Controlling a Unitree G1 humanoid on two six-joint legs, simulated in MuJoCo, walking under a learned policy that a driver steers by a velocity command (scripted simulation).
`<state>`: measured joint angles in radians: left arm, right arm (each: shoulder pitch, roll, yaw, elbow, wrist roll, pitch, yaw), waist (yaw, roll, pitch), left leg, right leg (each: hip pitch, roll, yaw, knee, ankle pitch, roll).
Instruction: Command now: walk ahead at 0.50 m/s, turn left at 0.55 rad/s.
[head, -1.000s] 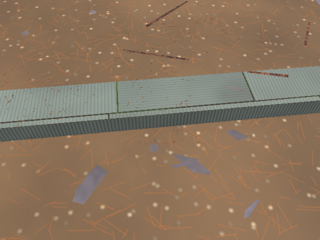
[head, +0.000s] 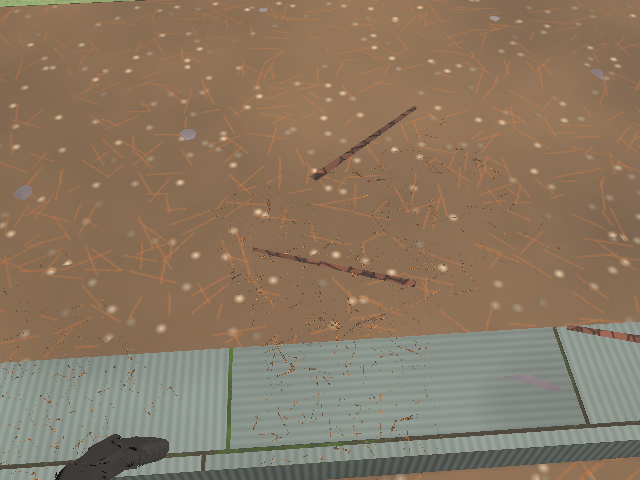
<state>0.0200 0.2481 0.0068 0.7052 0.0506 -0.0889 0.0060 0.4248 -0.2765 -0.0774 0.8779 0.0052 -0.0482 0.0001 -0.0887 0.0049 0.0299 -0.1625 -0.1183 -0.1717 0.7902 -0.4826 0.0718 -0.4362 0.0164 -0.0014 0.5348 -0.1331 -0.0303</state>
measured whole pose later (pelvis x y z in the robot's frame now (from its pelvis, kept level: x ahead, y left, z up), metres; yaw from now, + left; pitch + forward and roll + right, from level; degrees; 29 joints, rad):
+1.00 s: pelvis +0.50 +0.03 +0.02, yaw -3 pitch +3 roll -1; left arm 0.07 0.17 -0.02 0.65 0.01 0.00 -0.03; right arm 0.45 -0.18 -0.01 0.94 -0.02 -0.06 -0.01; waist 0.00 -0.01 -0.01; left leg -0.11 0.08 0.16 0.89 -0.25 0.02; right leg -0.73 0.09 -0.18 1.06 -0.40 -0.19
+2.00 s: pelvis +1.07 -0.05 +0.11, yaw +2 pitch +3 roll +0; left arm 0.02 0.24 -0.02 0.63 0.03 -0.05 -0.01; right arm 0.49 -0.27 -0.07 0.80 -0.01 -0.04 0.00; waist -0.12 -0.02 0.01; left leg -0.03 -0.15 -0.21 0.38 -0.37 0.10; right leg -0.55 0.00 0.04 0.57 -0.10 0.02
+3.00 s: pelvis +1.56 +0.04 +0.10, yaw +1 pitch +1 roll +2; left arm 0.09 0.24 0.05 0.74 0.04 0.00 -0.07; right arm 0.42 -0.24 -0.05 0.89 -0.02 -0.08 -0.02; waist -0.05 -0.02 0.04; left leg 0.11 0.00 0.28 0.26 -0.38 -0.01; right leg -0.59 -0.05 -0.09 0.67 -0.10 -0.10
